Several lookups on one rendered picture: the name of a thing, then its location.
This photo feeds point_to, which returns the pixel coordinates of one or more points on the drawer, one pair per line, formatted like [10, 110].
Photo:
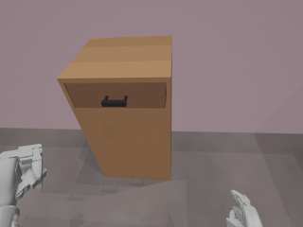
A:
[140, 95]

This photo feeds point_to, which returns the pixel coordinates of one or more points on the handle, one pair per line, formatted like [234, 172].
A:
[114, 102]

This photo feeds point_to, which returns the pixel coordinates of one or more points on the robot left forearm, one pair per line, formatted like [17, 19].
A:
[8, 216]

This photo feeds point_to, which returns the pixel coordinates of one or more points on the robot left hand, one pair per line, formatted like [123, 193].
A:
[31, 165]

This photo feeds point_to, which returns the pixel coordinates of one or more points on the cabinet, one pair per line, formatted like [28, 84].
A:
[132, 143]

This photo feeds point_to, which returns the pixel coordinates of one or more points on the robot right hand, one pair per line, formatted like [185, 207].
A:
[246, 216]

